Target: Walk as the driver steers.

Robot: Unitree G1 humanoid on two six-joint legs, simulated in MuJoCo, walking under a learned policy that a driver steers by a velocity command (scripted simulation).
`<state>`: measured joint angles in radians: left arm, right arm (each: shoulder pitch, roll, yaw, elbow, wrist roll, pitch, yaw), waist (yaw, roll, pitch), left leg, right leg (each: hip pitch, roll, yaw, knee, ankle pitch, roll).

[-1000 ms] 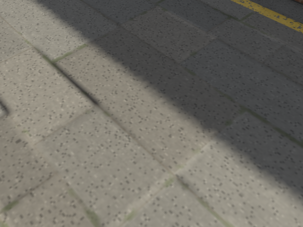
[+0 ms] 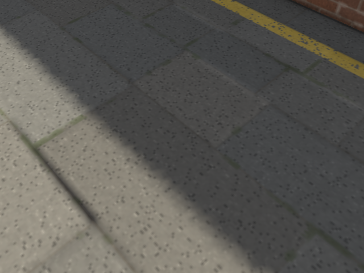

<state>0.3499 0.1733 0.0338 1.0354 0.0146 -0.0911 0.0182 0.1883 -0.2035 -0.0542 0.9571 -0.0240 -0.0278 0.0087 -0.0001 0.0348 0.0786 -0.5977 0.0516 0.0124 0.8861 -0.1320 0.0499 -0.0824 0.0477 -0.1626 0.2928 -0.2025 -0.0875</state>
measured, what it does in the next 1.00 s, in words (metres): steps on the spot, turning left: left foot, then right foot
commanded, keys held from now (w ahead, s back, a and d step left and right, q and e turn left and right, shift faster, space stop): q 1.00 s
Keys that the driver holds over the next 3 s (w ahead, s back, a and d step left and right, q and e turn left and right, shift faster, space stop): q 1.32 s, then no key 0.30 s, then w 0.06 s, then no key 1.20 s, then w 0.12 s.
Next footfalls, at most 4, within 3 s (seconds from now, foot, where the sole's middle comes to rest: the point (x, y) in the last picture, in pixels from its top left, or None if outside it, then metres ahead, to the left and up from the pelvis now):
0.18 left None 0.18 0.09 -0.78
0.70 right None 0.14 -0.10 -0.78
1.16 left None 0.01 0.09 -0.78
1.68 right None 0.16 -0.03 -0.78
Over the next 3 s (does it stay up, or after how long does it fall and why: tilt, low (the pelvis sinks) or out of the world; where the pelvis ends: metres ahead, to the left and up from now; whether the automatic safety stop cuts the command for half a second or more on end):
stays up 0.06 0.04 -0.01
